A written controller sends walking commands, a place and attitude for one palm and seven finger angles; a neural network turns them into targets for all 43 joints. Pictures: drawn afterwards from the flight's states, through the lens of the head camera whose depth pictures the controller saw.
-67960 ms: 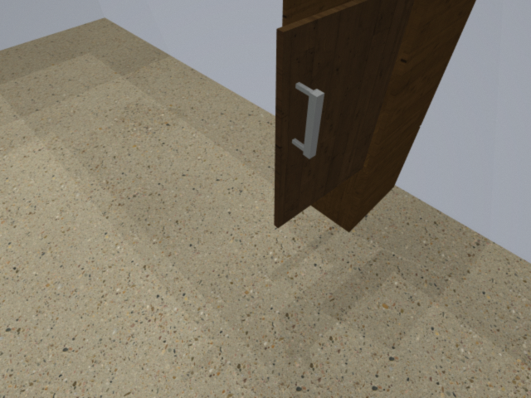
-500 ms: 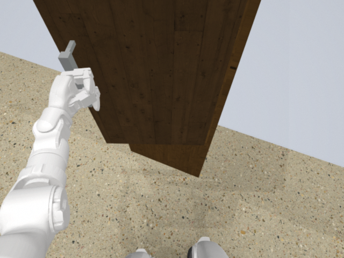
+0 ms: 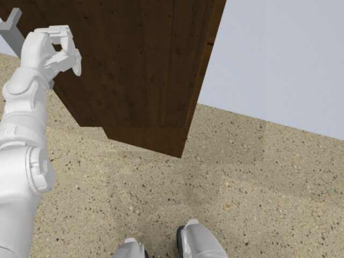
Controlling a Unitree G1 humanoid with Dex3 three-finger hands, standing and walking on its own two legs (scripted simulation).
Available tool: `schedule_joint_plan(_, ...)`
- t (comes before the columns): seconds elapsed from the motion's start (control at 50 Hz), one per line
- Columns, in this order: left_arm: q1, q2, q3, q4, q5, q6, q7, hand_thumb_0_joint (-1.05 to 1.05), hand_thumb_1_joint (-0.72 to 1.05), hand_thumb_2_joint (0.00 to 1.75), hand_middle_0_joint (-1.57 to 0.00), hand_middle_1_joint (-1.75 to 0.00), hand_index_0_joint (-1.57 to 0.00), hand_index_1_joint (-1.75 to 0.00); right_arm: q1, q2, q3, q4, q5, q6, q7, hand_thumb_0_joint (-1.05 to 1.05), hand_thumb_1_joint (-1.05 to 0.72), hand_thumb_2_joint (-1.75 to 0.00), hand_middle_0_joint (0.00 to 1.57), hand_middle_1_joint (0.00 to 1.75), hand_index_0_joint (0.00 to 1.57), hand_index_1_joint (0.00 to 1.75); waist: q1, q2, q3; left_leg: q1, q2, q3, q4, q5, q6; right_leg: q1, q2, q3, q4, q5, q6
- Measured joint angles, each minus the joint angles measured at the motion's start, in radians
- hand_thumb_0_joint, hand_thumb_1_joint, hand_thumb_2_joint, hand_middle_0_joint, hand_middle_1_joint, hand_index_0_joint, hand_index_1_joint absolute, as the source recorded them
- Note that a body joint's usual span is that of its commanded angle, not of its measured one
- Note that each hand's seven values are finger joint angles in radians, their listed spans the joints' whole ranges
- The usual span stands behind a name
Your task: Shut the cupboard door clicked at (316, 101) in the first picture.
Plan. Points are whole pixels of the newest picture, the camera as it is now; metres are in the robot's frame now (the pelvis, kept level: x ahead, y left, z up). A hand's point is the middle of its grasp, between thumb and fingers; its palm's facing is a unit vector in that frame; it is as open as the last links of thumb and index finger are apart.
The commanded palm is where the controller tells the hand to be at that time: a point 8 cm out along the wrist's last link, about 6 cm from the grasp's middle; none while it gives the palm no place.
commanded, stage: push the door shut along its arc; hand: left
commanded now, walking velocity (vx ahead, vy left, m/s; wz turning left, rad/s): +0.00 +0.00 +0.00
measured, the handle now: (33, 53) +0.56 +0.23 +0.11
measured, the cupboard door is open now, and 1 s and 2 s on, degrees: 16 0 0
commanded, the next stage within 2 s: pull the fist back off the door in 0.78 s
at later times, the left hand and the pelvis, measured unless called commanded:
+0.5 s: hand (79, 42) +0.57 +0.14 +0.12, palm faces -0.33 -0.95 +0.00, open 3.0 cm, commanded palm +0.58 +0.17 +0.11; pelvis +0.01 +0.01 -0.01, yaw +0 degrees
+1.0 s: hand (89, 29) +0.61 +0.12 +0.12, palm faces -0.14 -0.98 +0.11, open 2.7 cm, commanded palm +0.60 +0.13 +0.11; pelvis +0.02 +0.01 -0.02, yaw +0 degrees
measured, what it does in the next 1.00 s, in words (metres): stands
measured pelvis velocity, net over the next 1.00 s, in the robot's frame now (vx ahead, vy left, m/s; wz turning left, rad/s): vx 0.02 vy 0.01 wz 0.00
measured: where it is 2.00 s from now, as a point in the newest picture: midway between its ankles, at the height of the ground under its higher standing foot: outside the picture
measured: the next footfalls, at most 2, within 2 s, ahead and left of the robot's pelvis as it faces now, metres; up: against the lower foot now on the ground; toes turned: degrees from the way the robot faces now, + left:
none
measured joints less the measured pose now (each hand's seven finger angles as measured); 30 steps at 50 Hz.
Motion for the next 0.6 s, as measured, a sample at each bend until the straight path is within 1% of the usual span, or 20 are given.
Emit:
schedule_joint_plan(0.06,-0.02,0.022,0.002,0.012,0.003,0.005,-0.015,0.01,0.9,0.9,-1.3,-1.5,-1.3,-1.5,0.009,0.001,0.0,-0.001,-0.001,0.008,0.0,0.01,-0.9,-0.9,0.2,0.3,0.2,0.3,-0.007,0.004,-0.002,-0.013,0.004,0.003,0.006,-0.006,0.0,-0.014,0.004,0.003,0.004,-0.003,0.001)
schedule_joint_plan(0.14,-0.052,0.047,0.001,0.037,0.012,0.028,-0.041,0.0,0.89,0.9,-1.3,-1.5,-1.3,-1.5,0.022,0.001,0.003,0.001,-0.002,0.019,0.0,0.01,-0.9,-0.9,0.2,0.3,0.2,0.3,-0.011,0.008,-0.001,-0.026,0.007,0.002,0.012,-0.012,0.001,-0.026,0.007,0.002,0.005,-0.006,0.001)
schedule_joint_plan(0.28,-0.089,0.059,-0.027,0.048,0.008,0.046,-0.06,-0.01,0.89,0.91,-1.3,-1.5,-1.3,-1.5,0.035,0.001,0.0,0.012,-0.009,0.023,-0.002,0.01,-0.9,-0.9,0.2,0.3,0.2,0.3,-0.017,0.009,-0.006,-0.046,0.009,-0.009,0.023,-0.021,0.001,-0.038,0.008,-0.008,0.008,-0.013,0.002)
schedule_joint_plan(0.4,-0.157,0.065,-0.062,0.072,0.014,0.06,-0.057,-0.01,0.91,0.93,-1.3,-1.5,-1.3,-1.5,0.027,-0.001,-0.002,0.026,-0.017,0.016,-0.004,0.01,-0.9,-0.9,0.2,0.3,0.2,0.3,-0.028,0.005,-0.005,-0.08,0.006,-0.022,0.045,-0.028,0.002,-0.063,0.004,-0.021,0.02,-0.02,0.003)
schedule_joint_plan(0.5,-0.212,0.079,-0.074,0.093,0.029,0.076,-0.057,-0.02,0.93,0.95,-1.3,-1.5,-1.3,-1.5,0.016,0.0,-0.002,0.032,-0.024,0.011,-0.004,0.01,-0.9,-0.9,0.2,0.3,0.2,0.3,-0.044,0.004,-0.006,-0.112,0.007,-0.028,0.067,-0.038,0.004,-0.09,0.004,-0.026,0.035,-0.027,0.004)
schedule_joint_plan(0.6,-0.245,0.084,-0.087,0.093,0.038,0.09,-0.055,-0.01,0.95,0.96,-1.3,-1.5,-1.3,-1.5,0.017,0.004,-0.003,0.039,-0.031,0.01,0.001,0.01,-0.9,-0.9,0.2,0.3,0.2,0.3,-0.054,0.009,-0.012,-0.138,0.008,-0.029,0.087,-0.05,0.006,-0.114,0.005,-0.027,0.051,-0.036,0.006)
